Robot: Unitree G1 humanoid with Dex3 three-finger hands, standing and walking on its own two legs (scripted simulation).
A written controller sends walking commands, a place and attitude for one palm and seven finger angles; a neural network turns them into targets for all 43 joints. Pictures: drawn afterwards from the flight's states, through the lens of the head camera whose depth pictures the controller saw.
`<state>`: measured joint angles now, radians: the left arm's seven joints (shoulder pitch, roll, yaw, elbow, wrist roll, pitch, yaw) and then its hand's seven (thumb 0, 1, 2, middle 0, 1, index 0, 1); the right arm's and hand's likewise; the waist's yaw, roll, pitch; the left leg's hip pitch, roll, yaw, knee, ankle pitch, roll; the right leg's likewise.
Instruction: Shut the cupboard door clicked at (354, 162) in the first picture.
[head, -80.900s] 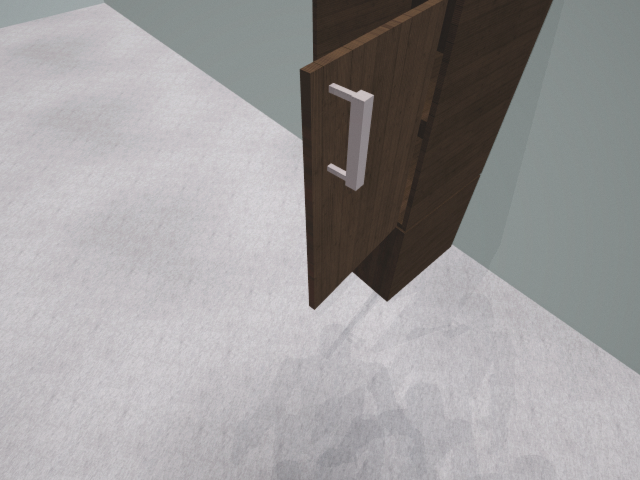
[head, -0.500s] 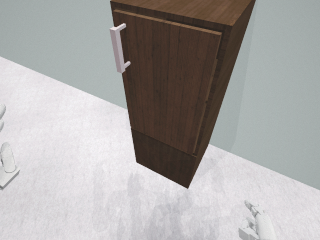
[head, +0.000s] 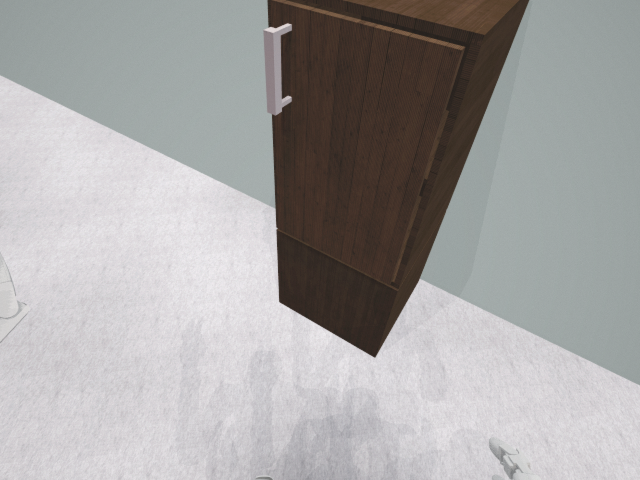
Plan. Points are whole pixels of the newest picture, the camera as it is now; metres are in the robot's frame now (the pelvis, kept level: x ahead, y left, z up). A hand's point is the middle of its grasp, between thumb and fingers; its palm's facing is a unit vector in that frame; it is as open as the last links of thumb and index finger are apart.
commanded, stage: step back with the hand held close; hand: left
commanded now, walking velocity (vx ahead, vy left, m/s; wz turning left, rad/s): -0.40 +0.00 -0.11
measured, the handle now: (280, 70) +0.80 +0.10 +0.15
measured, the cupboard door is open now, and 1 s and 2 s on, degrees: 0 0 0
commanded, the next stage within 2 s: stop stepping back and stand still in 0.12 s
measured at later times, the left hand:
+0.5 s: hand out of the picture +0.11 +0.27 +0.19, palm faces +0.39 -0.81 -0.44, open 7.4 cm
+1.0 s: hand out of the picture +0.09 +0.27 +0.19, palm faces +0.28 -0.81 -0.52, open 7.4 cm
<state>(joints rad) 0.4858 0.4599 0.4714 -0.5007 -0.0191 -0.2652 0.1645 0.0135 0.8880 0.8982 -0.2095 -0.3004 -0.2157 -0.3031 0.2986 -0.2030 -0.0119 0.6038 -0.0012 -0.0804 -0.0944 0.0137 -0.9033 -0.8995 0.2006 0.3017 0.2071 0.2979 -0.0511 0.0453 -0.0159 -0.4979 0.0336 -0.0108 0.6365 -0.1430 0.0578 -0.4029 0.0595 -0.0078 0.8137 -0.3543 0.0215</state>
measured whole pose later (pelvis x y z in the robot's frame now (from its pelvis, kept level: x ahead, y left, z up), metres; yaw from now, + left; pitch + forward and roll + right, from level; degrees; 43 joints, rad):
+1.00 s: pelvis -0.14 +0.03 +0.01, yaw -9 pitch +0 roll -1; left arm 0.60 0.49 0.44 -0.47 -0.05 -0.20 0.15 0.01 0.89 0.90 -0.21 -0.30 -0.22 -0.30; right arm 0.30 -0.19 0.02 0.69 -0.02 -0.05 -0.06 0.01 -0.90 -0.90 0.20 0.30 0.21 0.30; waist -0.03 0.01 -0.06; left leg -0.49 0.01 0.03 0.82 -0.34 -0.01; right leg -0.16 0.05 -0.09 0.46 -0.30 -0.06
